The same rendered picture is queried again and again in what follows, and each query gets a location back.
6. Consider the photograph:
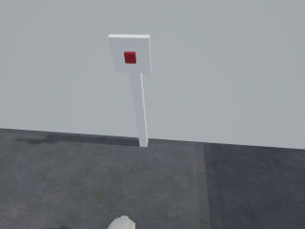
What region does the button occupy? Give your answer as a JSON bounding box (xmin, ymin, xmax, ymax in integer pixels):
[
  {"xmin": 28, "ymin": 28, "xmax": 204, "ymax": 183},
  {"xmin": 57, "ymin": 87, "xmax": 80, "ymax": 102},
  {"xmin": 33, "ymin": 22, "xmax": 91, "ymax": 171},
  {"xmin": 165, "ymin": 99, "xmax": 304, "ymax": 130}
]
[{"xmin": 124, "ymin": 52, "xmax": 136, "ymax": 64}]

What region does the robot left thigh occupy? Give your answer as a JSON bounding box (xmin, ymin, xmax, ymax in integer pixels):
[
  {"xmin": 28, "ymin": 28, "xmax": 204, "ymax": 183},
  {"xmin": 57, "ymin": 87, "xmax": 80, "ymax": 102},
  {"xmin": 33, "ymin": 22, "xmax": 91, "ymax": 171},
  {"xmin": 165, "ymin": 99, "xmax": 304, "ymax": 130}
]
[{"xmin": 108, "ymin": 218, "xmax": 135, "ymax": 229}]

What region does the panel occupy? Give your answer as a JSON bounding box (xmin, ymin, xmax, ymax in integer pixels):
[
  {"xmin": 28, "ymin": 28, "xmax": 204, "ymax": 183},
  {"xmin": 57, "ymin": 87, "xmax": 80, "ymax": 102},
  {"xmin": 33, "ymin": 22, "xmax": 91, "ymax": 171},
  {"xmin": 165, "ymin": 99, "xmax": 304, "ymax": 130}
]
[{"xmin": 108, "ymin": 34, "xmax": 152, "ymax": 147}]

